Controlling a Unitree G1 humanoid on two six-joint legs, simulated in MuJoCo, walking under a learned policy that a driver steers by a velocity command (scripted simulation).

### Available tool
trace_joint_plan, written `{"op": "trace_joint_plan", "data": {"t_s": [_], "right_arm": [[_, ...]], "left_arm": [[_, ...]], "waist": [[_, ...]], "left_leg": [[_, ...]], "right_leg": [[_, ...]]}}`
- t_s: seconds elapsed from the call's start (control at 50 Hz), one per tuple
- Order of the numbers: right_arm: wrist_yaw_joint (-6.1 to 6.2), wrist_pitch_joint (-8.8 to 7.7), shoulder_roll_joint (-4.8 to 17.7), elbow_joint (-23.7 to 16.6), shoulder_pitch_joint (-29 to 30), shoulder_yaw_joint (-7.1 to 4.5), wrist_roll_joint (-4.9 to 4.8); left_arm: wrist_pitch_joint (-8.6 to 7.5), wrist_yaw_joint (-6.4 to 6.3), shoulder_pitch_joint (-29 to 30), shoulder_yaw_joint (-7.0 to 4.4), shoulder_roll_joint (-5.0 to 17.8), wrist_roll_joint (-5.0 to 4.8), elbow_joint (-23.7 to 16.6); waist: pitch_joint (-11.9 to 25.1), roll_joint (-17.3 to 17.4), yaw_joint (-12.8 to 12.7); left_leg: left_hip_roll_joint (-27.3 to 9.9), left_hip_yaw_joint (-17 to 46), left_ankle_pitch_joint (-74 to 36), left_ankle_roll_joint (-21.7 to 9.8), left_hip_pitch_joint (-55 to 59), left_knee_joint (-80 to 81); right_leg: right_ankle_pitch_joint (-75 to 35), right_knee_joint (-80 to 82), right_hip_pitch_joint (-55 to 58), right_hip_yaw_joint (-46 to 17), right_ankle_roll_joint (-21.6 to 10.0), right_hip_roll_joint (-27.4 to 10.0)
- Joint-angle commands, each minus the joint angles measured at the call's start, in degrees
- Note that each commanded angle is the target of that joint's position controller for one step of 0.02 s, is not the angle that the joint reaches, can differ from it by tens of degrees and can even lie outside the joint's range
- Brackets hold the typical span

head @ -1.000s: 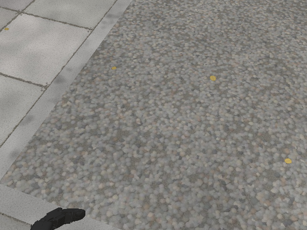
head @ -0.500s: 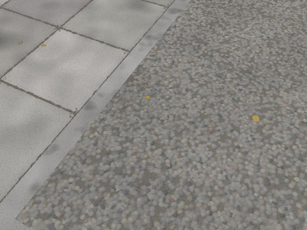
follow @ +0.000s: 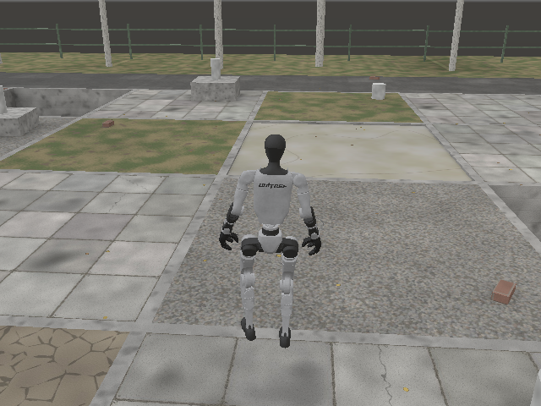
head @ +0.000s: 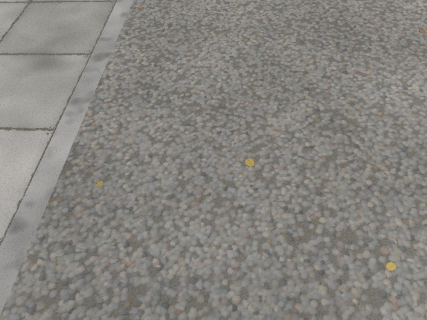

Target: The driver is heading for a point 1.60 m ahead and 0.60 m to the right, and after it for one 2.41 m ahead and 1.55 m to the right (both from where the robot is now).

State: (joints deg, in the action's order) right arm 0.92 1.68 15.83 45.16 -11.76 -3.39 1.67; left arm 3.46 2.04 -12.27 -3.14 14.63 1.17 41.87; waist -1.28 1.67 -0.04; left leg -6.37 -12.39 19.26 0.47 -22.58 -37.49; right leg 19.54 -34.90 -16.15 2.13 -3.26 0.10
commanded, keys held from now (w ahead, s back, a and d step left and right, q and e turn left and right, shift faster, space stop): e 0.70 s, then no key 0.30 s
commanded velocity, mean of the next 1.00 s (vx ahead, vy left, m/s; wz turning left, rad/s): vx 0.01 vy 0.00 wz -0.51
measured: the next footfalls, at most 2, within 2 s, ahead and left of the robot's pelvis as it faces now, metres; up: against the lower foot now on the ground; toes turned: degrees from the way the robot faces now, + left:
left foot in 0.46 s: +0.06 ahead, +0.10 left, +0.00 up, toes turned -20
right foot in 0.88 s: -0.05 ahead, -0.09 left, +0.00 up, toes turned -30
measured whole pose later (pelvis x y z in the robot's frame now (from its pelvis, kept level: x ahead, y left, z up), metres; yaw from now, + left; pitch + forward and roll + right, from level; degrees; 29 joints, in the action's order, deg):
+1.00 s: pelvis -0.04 +0.00 +0.02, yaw -30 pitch -1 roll +1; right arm -0.1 3.7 16.6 43.2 -14.0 -2.6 0.5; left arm 1.5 0.5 -10.0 -0.7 13.6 1.2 40.4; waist -3.3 2.7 1.7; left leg -2.0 -1.7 26.1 0.7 -19.4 -45.7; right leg 14.6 -26.0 -10.7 -1.0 -3.5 2.8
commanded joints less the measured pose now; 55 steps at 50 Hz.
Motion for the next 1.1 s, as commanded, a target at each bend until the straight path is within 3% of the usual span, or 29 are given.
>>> {"op": "trace_joint_plan", "data": {"t_s": [0.02,0.06,0.1,0.12,0.18,0.3,0.38,0.44,0.46,0.48,0.5,0.52,0.54,0.56,0.6,0.66,0.72,0.82,0.86,0.88,0.9,0.92,0.94,0.96,0.98,1.0,1.02,1.06,1.1], "right_arm": [[0.45,1.02,4.35,-7.05,4.86,-0.92,-0.13],[-0.10,0.47,4.69,-5.27,1.75,-1.29,-1.09],[-0.51,0.08,5.93,-3.69,-1.18,-1.88,0.29],[-0.66,0.11,5.60,-3.86,-1.16,-1.87,0.16],[-0.54,0.52,4.25,-5.22,0.94,-1.37,-0.43],[0.06,0.42,4.30,-7.61,3.70,-0.71,-0.79],[0.47,-0.19,4.69,-8.47,2.21,-0.39,-1.53],[1.34,-1.03,4.35,-7.59,-3.23,-0.16,-1.47],[1.98,-1.45,7.32,-7.54,-4.28,-0.81,-0.83],[2.26,-1.34,12.62,-9.04,-1.82,-1.58,-0.23],[1.58,-0.93,13.74,-9.38,-0.36,-2.10,0.12],[1.09,-1.01,9.94,-9.98,0.79,-1.19,-0.20],[0.79,-1.13,6.95,-10.36,3.74,-0.35,-0.64],[0.81,-1.11,6.02,-10.95,5.94,-0.03,-0.48],[1.30,-1.28,6.19,-10.99,5.18,-0.08,-0.30],[1.38,-1.40,6.99,-9.63,0.32,-0.63,-0.40],[0.99,-1.45,7.95,-8.70,-1.59,-1.16,-0.31],[-0.56,-1.13,9.79,-7.45,-0.80,-1.67,-0.22],[-0.83,-0.62,9.58,-6.76,0.10,-1.50,-1.26],[-0.96,-0.59,7.83,-6.31,-2.05,-1.07,-1.22],[-1.57,-0.39,1.73,-8.74,-3.86,0.65,-0.43],[-0.60,1.02,4.03,-8.64,0.38,0.34,-0.88],[-0.62,1.73,5.49,-7.95,0.20,-0.08,-1.55],[-0.88,1.76,5.39,-6.79,-0.20,-0.15,-1.64],[-1.05,1.53,5.89,-5.55,-1.40,-0.41,-1.41],[-1.17,1.47,6.42,-4.44,-2.78,-0.67,-0.73],[-1.26,1.37,6.09,-3.41,-3.96,-0.59,-0.54],[-1.33,1.46,4.54,-2.58,-4.04,-0.11,-0.90],[-1.14,1.67,3.40,-2.22,-2.69,0.36,-1.04]], "left_arm": [[-1.02,-1.86,-7.15,-4.32,15.54,0.74,-2.57],[-1.07,-2.17,0.50,-2.95,11.42,0.10,-3.90],[-1.58,-2.09,2.07,-2.38,9.22,-0.66,-5.08],[-1.81,-1.90,0.87,-2.33,9.01,-0.94,-5.04],[-2.09,-1.88,-2.72,-2.81,9.96,-0.99,-4.46],[-1.55,-1.87,-4.74,-3.54,11.65,-0.25,-4.93],[-1.21,-1.24,-2.35,-3.91,12.33,-0.04,-5.62],[-1.05,-1.13,2.06,-3.82,11.63,-0.96,-6.30],[-1.30,-1.35,1.76,-3.23,9.43,-1.39,-6.82],[-1.54,-1.50,-1.63,-2.16,4.76,-1.65,-7.48],[-1.23,-1.93,-1.49,-3.39,9.86,0.43,-7.08],[-1.01,-1.73,-1.57,-4.06,11.58,0.91,-6.23],[-0.69,-1.23,-2.50,-4.15,11.14,0.71,-4.89],[-0.32,-0.67,-3.75,-4.12,10.64,0.33,-4.04],[0.16,0.34,-4.02,-3.73,9.80,-0.23,-3.60],[0.59,0.73,0.10,-3.05,8.59,-0.54,-4.92],[0.96,0.94,2.10,-2.26,7.16,-0.52,-5.82],[0.44,0.16,1.20,-1.15,6.07,-1.22,-5.94],[-0.56,-0.51,-2.19,-0.62,5.33,-0.38,-4.43],[-1.36,-0.97,-2.41,-0.74,7.53,0.74,-4.36],[-2.14,-1.34,-1.54,-1.30,13.00,0.73,-6.17],[-2.63,-1.53,-3.07,-1.51,13.06,0.07,-4.99],[-2.85,-1.48,-0.76,-0.53,9.86,-0.06,-4.61],[-2.90,-1.63,2.33,0.43,7.38,-0.12,-4.51],[-2.80,-2.03,4.45,0.72,6.88,0.15,-4.60],[-3.01,-2.56,4.10,0.81,6.94,-0.08,-4.20],[-3.17,-2.68,3.20,1.06,6.52,-0.23,-3.63],[-3.47,-2.73,2.27,1.36,5.97,-0.37,-2.62],[-3.49,-2.72,2.22,1.47,5.90,-0.14,-1.69]], "waist": [[-3.08,-11.81,-3.24],[-2.10,-9.33,1.33],[2.28,-9.15,1.58],[3.74,-7.59,1.27],[3.85,-7.38,-0.42],[3.56,-8.82,-2.47],[4.46,-9.40,-1.51],[4.63,-8.39,2.48],[4.95,-3.87,2.29],[5.10,9.60,-0.25],[2.82,10.40,0.20],[1.66,5.66,-0.98],[0.31,3.49,-2.32],[0.34,4.36,-3.19],[1.24,6.79,-2.16],[2.12,6.31,0.84],[2.74,7.28,2.07],[3.96,9.93,1.52],[3.88,7.27,-1.49],[4.95,1.75,-1.10],[6.30,-15.15,0.77],[4.18,-13.78,-2.69],[1.74,-10.41,-0.87],[-0.17,-9.67,0.31],[-0.54,-10.38,1.30],[0.11,-11.38,1.14],[1.90,-10.18,1.12],[3.17,-8.43,0.78],[2.22,-8.93,0.09]], "left_leg": [[4.02,11.52,12.95,2.42,-14.43,-20.24],[4.05,13.69,2.74,1.40,-12.32,-20.98],[5.19,12.98,-0.09,1.25,-11.09,-24.24],[5.49,13.16,0.07,1.46,-10.98,-24.81],[5.59,13.99,0.88,2.10,-13.10,-20.73],[7.31,14.90,4.44,1.48,-8.38,-10.07],[9.51,14.92,5.29,0.10,-0.32,-2.83],[9.96,14.71,-3.51,-1.11,12.35,14.52],[3.28,20.43,-3.78,-2.52,18.29,20.99],[-12.07,35.82,-5.02,-7.27,23.00,25.49],[-17.26,39.82,-13.74,-13.63,14.86,24.23],[-15.65,36.14,-17.79,-14.85,12.02,23.30],[-11.57,29.83,-19.25,-13.30,10.19,22.56],[-7.94,24.58,-20.66,-11.47,10.59,21.89],[-5.54,19.39,-26.55,-11.05,14.15,20.52],[-7.29,18.14,-29.17,-12.18,20.33,19.16],[-8.84,17.17,-29.24,-12.65,21.39,18.11],[-8.76,15.51,-32.60,-12.03,16.76,14.15],[-6.96,13.17,-29.94,-8.59,12.54,9.47],[-4.90,11.19,-21.16,-4.78,6.72,5.17],[1.74,5.61,6.58,0.25,-5.17,-5.78],[3.80,11.52,15.45,0.26,-1.05,-9.52],[3.50,13.17,13.50,0.21,-0.54,-12.15],[3.40,13.80,9.91,0.08,-0.66,-12.01],[3.67,13.26,6.78,0.14,-0.75,-11.29],[4.17,12.61,5.03,0.45,-0.41,-11.90],[4.57,12.59,4.41,0.75,0.61,-12.08],[4.73,12.60,4.10,1.18,2.25,-9.78],[4.97,12.43,4.10,1.22,3.71,-4.88]], "right_leg": [[-16.79,21.61,2.20,-28.64,-12.64,-20.63],[-14.93,20.19,1.83,-19.60,-8.69,-12.42],[-24.94,17.68,6.09,-16.84,-8.46,-9.78],[-27.91,16.82,7.83,-17.08,-8.74,-9.88],[-28.18,15.90,12.28,-19.75,-9.72,-10.35],[-25.13,14.13,11.18,-25.93,-11.16,-10.40],[-28.70,12.54,7.45,-29.84,-9.68,-8.92],[-23.57,9.80,1.54,-30.39,-4.81,-4.89],[-13.08,5.70,-4.07,-27.50,-1.40,-1.35],[6.36,-6.62,-13.16,-15.81,2.14,7.39],[14.63,-17.93,-15.30,-8.89,2.95,8.85],[12.44,-24.99,-13.61,-9.64,3.21,5.94],[8.78,-28.70,-12.72,-9.21,3.56,5.21],[5.73,-31.33,-12.64,-8.22,4.18,5.06],[3.81,-32.52,-14.39,-6.20,5.71,4.58],[4.19,-27.67,-16.46,-4.88,6.95,3.49],[6.29,-19.85,-13.46,-3.73,6.66,2.20],[6.90,-3.37,-1.22,0.22,3.78,3.20],[-6.44,13.81,7.57,0.83,2.30,3.45],[-10.86,19.13,14.43,-6.69,1.51,-1.14],[-23.00,21.28,20.18,-27.69,-2.76,-18.67],[-32.63,18.27,8.70,-26.21,-9.81,-21.68],[-31.64,18.48,7.81,-22.43,-10.56,-18.42],[-28.00,19.32,6.57,-18.73,-8.88,-15.20],[-26.93,19.51,7.47,-16.10,-6.87,-12.10],[-32.43,18.60,8.85,-14.35,-6.64,-10.88],[-36.48,17.66,10.43,-13.06,-6.67,-10.39],[-36.33,17.15,11.40,-12.19,-6.83,-10.44],[-30.84,17.30,10.54,-12.52,-6.88,-10.06]]}}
